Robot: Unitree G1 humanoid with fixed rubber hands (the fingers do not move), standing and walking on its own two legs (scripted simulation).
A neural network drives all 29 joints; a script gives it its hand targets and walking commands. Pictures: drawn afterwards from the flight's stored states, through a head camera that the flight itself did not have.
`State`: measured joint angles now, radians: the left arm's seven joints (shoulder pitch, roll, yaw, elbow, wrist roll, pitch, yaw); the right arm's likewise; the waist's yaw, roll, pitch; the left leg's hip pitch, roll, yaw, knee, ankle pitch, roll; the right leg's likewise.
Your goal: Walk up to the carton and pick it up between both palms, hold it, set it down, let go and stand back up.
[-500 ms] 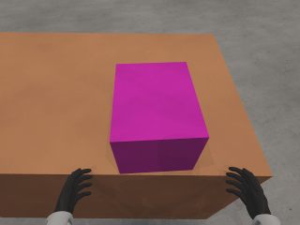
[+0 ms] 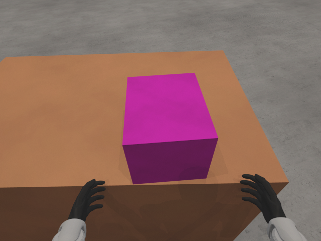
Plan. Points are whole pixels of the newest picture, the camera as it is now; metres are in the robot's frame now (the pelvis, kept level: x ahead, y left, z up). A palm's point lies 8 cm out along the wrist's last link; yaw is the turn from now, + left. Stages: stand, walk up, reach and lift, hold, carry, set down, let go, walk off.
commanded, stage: set down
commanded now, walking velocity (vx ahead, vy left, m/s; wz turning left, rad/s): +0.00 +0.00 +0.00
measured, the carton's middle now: (165, 125) +0.41 +0.03 +0.05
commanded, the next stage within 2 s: let go in 0.56 s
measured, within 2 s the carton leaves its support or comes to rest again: neither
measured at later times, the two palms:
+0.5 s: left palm out of the picture +0.07 +0.24 -0.09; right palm out of the picture +0.12 -0.23 -0.09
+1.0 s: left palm out of the picture +0.10 +0.23 -0.09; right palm out of the picture +0.15 -0.22 -0.10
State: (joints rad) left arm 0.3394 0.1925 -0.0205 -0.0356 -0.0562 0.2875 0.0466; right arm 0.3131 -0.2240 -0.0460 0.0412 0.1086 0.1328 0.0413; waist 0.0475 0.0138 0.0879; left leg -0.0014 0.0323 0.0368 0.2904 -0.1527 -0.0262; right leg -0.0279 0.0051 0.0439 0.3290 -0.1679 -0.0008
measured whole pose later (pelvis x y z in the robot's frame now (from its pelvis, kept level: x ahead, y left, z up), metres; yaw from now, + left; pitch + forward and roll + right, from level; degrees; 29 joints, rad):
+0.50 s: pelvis -0.05 -0.01 -0.01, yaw +10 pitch -10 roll +1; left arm 0.16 0.16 0.04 0.52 0.01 0.22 0.01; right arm 0.27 -0.25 -0.03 0.50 0.03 0.10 0.04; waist -0.01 -0.01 0.14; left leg -0.16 0.00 -0.01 0.51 -0.21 0.01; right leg -0.12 -0.01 0.01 0.53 -0.24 -0.02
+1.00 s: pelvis -0.01 -0.01 -0.01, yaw +6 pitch -5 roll +2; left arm 0.18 0.22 -0.05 0.61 -0.07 0.10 0.03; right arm 0.25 -0.17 -0.06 0.65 -0.06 -0.12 0.01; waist 0.02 0.00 0.07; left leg -0.09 0.01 0.05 0.39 -0.21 -0.02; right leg -0.14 0.03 0.05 0.48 -0.25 -0.03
